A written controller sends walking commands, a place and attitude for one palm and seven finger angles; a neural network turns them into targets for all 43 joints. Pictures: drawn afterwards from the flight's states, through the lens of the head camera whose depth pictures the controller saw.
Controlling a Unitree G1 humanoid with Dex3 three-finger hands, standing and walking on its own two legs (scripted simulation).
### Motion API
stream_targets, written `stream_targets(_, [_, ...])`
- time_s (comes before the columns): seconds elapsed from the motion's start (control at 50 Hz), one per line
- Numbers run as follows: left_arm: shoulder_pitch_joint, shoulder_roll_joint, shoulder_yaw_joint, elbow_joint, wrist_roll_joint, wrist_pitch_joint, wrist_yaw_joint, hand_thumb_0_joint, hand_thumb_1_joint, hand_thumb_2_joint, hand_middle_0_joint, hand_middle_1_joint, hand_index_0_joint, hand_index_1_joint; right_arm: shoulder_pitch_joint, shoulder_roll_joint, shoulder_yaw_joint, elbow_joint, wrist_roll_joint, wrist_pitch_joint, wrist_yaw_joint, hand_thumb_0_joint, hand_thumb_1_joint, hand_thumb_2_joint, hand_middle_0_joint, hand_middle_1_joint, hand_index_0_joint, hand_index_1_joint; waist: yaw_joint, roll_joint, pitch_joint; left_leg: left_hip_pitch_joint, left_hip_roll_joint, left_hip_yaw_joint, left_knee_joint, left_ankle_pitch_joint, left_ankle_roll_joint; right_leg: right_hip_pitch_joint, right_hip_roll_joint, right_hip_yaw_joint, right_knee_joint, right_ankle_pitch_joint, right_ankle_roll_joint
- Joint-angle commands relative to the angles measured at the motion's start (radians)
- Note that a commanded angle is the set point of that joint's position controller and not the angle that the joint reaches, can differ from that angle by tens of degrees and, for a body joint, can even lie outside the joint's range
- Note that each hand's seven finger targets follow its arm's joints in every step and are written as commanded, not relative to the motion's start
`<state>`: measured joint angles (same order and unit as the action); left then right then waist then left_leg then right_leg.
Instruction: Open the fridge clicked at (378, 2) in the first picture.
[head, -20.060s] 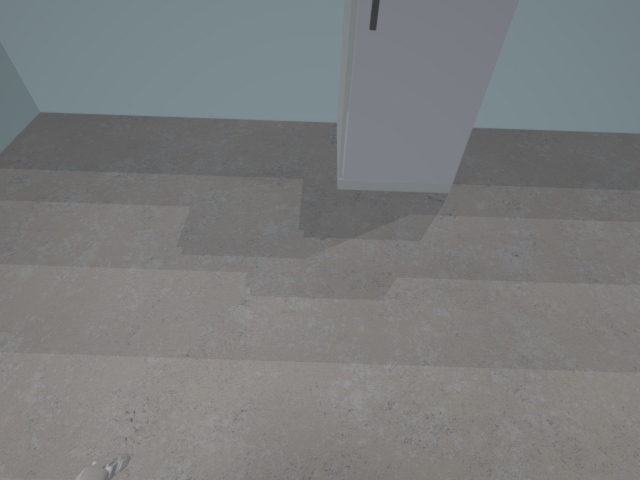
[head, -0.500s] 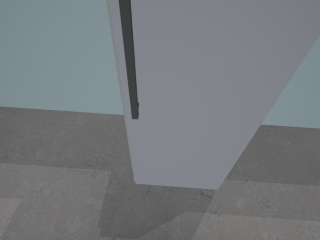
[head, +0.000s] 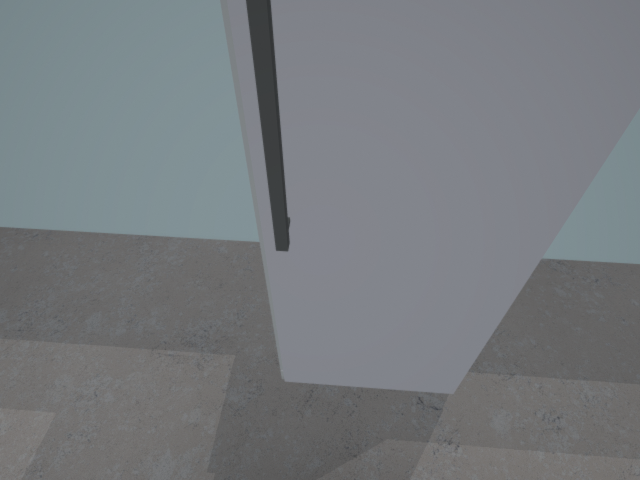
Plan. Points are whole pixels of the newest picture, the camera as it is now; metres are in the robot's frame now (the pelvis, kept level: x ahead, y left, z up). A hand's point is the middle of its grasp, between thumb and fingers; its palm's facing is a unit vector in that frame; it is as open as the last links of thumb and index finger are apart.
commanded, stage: look again from close up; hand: left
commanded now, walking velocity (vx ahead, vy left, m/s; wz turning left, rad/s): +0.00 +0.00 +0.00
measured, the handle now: (272, 107) +0.49 +0.09 +0.24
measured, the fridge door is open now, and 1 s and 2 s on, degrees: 0 0 0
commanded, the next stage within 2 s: raise the hand to about handle height in 0.50 s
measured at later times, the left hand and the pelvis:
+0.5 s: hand out of the picture +0.01 +0.17 -0.17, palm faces +0.02 -0.98 -0.20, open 7.4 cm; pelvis +0.01 -0.01 +0.01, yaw +0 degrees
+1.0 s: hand (178, 467) +0.15 +0.18 -0.03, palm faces +0.00 -1.00 +0.02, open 8.4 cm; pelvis -0.03 -0.04 -0.04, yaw +1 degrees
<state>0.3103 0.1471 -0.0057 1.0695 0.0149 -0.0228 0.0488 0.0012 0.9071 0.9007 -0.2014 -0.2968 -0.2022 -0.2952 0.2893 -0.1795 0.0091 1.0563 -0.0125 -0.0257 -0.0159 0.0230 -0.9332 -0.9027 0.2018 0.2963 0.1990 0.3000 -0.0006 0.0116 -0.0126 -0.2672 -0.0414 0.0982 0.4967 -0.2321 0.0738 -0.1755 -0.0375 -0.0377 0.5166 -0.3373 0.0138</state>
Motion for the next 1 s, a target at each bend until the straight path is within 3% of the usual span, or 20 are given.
stream_targets(0.0, [0.077,0.108,0.014,-0.033,0.002,-0.007,-0.002,0.0,0.9,0.9,-0.2,-0.3,-0.2,-0.3,0.034,-0.097,-0.018,-0.036,-0.004,-0.019,-0.008,0.0,-0.9,-0.9,0.2,0.3,0.2,0.3,0.006,-0.019,0.067,0.036,0.147,-0.172,-0.134,0.12,-0.008,-0.059,-0.057,0.076,-0.096,0.125,-0.054])
stream_targets(0.04, [0.068,0.124,0.017,-0.037,0.003,-0.01,-0.002,0.0,0.9,0.9,-0.2,-0.3,-0.2,-0.3,0.025,-0.105,-0.019,-0.033,-0.002,-0.022,-0.01,0.0,-0.9,-0.9,0.2,0.3,0.2,0.3,0.006,-0.031,0.04,0.056,0.145,-0.16,-0.111,0.195,-0.008,-0.034,-0.064,0.08,-0.1,0.178,-0.053])
stream_targets(0.14, [0.052,0.138,0.018,-0.042,0.003,-0.006,-0.004,0.0,0.9,0.9,-0.2,-0.3,-0.2,-0.3,0.004,-0.112,-0.021,-0.028,0.0,-0.021,-0.011,0.0,-0.9,-0.9,0.2,0.3,0.2,0.3,0.007,-0.013,0.044,0.065,0.147,-0.157,-0.113,0.209,-0.011,-0.026,-0.068,0.08,-0.116,0.187,-0.05])
stream_targets(0.38, [0.037,0.15,0.017,-0.026,0.002,-0.003,-0.009,0.0,0.9,0.9,-0.2,-0.3,-0.2,-0.3,-0.024,-0.121,-0.024,-0.003,0.001,-0.018,-0.011,0.0,-0.9,-0.9,0.2,0.3,0.2,0.3,0.006,-0.014,0.029,0.098,0.154,-0.155,-0.126,0.206,-0.015,-0.009,-0.071,0.084,-0.14,0.192,-0.048])
stream_targets(0.56, [0.032,0.156,0.015,-0.011,0.002,-0.001,-0.012,0.0,0.9,0.9,-0.2,-0.3,-0.2,-0.3,-0.036,-0.13,-0.024,0.013,0.002,-0.016,-0.011,0.0,-0.9,-0.9,0.2,0.3,0.2,0.3,0.009,-0.011,0.055,0.09,0.157,-0.164,-0.158,0.155,-0.016,-0.015,-0.073,0.082,-0.157,0.153,-0.048])
stream_targets(0.58, [0.094,0.114,0.001,0.006,0.015,-0.015,0.027,0.0,0.9,0.9,-0.2,-0.3,-0.2,-0.3,-0.08,-0.125,-0.017,-0.051,0.01,-0.012,-0.005,0.0,-0.9,-0.9,0.2,0.3,0.2,0.3,0.021,0.01,0.102,0.055,0.161,-0.142,0.022,0.274,-0.043,-0.07,-0.095,0.116,-0.18,0.297,-0.034])
stream_targets(0.6, [-0.601,0.397,0.188,-1.537,-0.187,-0.204,0.027,0.0,0.877,0.89,-0.202,-0.315,-0.202,-0.315,-0.003,-0.273,-0.062,-0.399,0.066,-0.144,-0.044,0.0,-0.9,-0.9,0.2,0.3,0.2,0.3,-0.113,0.158,-0.417,0.38,0.055,-0.143,-0.058,0.346,-0.061,-0.033,0.012,-0.01,-0.057,0.376,-0.046])
stream_targets(0.62, [-0.456,0.47,0.241,-1.493,-0.12,-0.186,0.061,0.0,0.853,0.88,-0.203,-0.33,-0.203,-0.33,-0.09,-0.173,-0.004,-0.347,0.065,-0.222,-0.081,0.0,-0.9,-0.9,0.2,0.3,0.2,0.3,-0.035,0.307,-0.339,0.42,0.101,-0.11,-0.079,0.397,-0.093,-0.083,0.026,-0.019,0.018,0.219,-0.051])
stream_targets(0.64, [-0.181,0.282,0.149,-1.301,-0.136,-0.152,0.085,0.0,0.83,0.87,-0.205,-0.345,-0.205,-0.345,-0.064,-0.183,-0.019,-0.313,0.046,-0.259,-0.081,0.0,-0.9,-0.9,0.2,0.3,0.2,0.3,-0.015,0.278,-0.355,0.374,0.119,-0.157,-0.107,0.366,-0.114,-0.119,0.029,-0.043,0.057,0.087,-0.05])
stream_targets(0.66, [0.152,0.015,-0.017,-1.018,-0.139,-0.047,0.08,0.0,0.807,0.86,-0.207,-0.36,-0.207,-0.36,-0.057,-0.125,-0.016,-0.282,0.067,-0.263,-0.065,0.0,-0.9,-0.9,0.2,0.3,0.2,0.3,-0.046,0.17,-0.179,0.297,0.122,-0.178,-0.131,0.26,-0.088,-0.216,0.035,-0.042,0.073,0.047,-0.037])
stream_targets(0.68, [0.001,0.072,0.047,-1.211,-0.187,-0.061,0.066,0.0,0.783,0.85,-0.208,-0.375,-0.208,-0.375,-0.056,-0.175,-0.039,-0.356,0.065,-0.261,-0.059,0.0,-0.9,-0.9,0.2,0.3,0.2,0.3,-0.037,0.137,-0.1,0.193,0.109,-0.194,-0.116,0.16,-0.079,-0.199,0.026,-0.05,0.051,0.053,-0.035])
stream_targets(0.7, [-0.022,0.115,0.085,-1.224,-0.186,-0.103,0.041,0.0,0.76,0.84,-0.21,-0.39,-0.21,-0.39,-0.087,-0.195,-0.053,-0.395,0.058,-0.265,-0.061,0.0,-0.9,-0.9,0.2,0.3,0.2,0.3,-0.047,0.071,-0.062,0.121,0.095,-0.187,-0.074,0.056,-0.075,-0.219,0.03,-0.055,0.004,0.066,-0.036])
stream_targets(0.72, [-0.006,0.144,0.128,-1.159,-0.177,-0.153,0.011,0.0,0.737,0.83,-0.212,-0.405,-0.212,-0.405,-0.098,-0.202,-0.059,-0.421,0.052,-0.269,-0.06,0.0,-0.9,-0.9,0.2,0.3,0.2,0.3,-0.047,0.011,-0.018,0.052,0.07,-0.174,-0.024,0.038,-0.072,-0.22,0.031,-0.058,-0.019,0.084,-0.038])
stream_targets(0.78, [0.347,0.062,0.185,-0.821,-0.231,-0.297,-0.155,0.0,0.667,0.8,-0.217,-0.45,-0.217,-0.45,-0.141,-0.197,-0.085,-0.464,0.031,-0.232,-0.036,0.0,-0.9,-0.9,0.2,0.3,0.2,0.3,0.027,-0.342,0.041,-0.178,0.06,-0.137,0.114,0.061,-0.081,-0.36,0.063,-0.091,0.086,0.061,-0.034])
stream_targets(0.8, [0.382,0.068,0.201,-0.813,-0.255,-0.358,-0.231,0.0,0.643,0.79,-0.218,-0.465,-0.218,-0.465,-0.164,-0.2,-0.094,-0.491,0.035,-0.226,-0.026,0.0,-0.9,-0.9,0.2,0.3,0.2,0.3,0.047,-0.37,0.024,-0.239,0.052,-0.118,0.154,0.049,-0.085,-0.376,0.061,-0.078,0.123,0.073,-0.034])
stream_targets(0.82, [0.43,0.121,0.265,-0.77,-0.268,-0.401,-0.306,0.0,0.62,0.78,-0.22,-0.48,-0.22,-0.48,-0.175,-0.204,-0.105,-0.52,0.047,-0.22,-0.009,0.0,-0.9,-0.9,0.2,0.3,0.2,0.3,0.077,-0.305,0.005,-0.248,0.044,-0.105,0.175,0.081,-0.09,-0.351,0.05,-0.058,0.149,0.132,-0.045])
stream_targets(0.86, [0.394,0.183,0.298,-0.788,-0.318,-0.444,-0.455,0.0,0.573,0.76,-0.223,-0.51,-0.223,-0.51,-0.214,-0.223,-0.109,-0.597,0.055,-0.222,0.002,0.0,-0.9,-0.9,0.2,0.3,0.2,0.3,0.066,-0.191,-0.069,-0.262,0.026,-0.08,0.234,0.084,-0.09,-0.317,0.025,-0.018,0.183,0.2,-0.045])
stream_targets(0.88, [0.379,0.22,0.344,-0.822,-0.335,-0.428,-0.493,0.0,0.55,0.75,-0.225,-0.525,-0.225,-0.525,-0.221,-0.218,-0.107,-0.63,0.064,-0.221,-0.001,0.0,-0.9,-0.9,0.2,0.3,0.2,0.3,0.079,-0.124,-0.122,-0.266,0.018,-0.068,0.248,0.078,-0.08,-0.298,0.019,0.0,0.185,0.206,-0.04])
stream_targets(0.92, [0.261,0.318,0.433,-0.996,-0.37,-0.406,-0.505,0.0,0.503,0.73,-0.228,-0.555,-0.228,-0.555,-0.211,-0.211,-0.102,-0.668,0.063,-0.221,-0.015,0.0,-0.9,-0.9,0.2,0.3,0.2,0.3,0.085,0.01,-0.188,-0.257,0.016,-0.054,0.268,0.05,-0.068,-0.298,0.016,0.038,0.174,0.149,-0.032])
stream_targets(0.98, [0.055,0.332,0.439,-1.336,-0.401,-0.48,-0.443,0.0,0.433,0.7,-0.233,-0.6,-0.233,-0.6,-0.151,-0.173,-0.088,-0.689,0.046,-0.232,-0.035,0.0,-0.9,-0.9,0.2,0.3,0.2,0.3,0.037,0.15,-0.29,-0.176,0.037,-0.075,0.295,0.034,-0.051,-0.33,0.031,0.07,0.167,0.063,-0.023])
